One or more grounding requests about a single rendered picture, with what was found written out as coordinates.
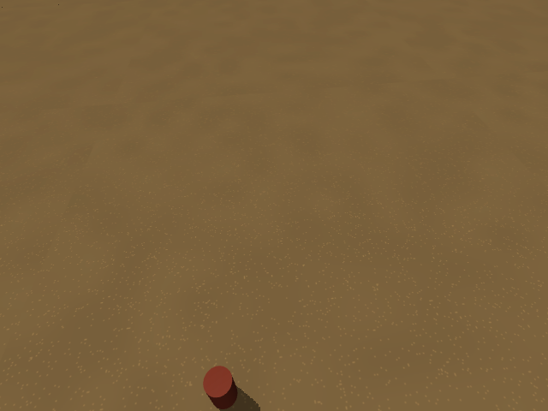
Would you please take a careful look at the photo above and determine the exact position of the can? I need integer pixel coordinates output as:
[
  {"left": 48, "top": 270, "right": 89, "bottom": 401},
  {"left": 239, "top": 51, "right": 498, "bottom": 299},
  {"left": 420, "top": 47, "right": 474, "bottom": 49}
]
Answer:
[{"left": 203, "top": 366, "right": 237, "bottom": 409}]

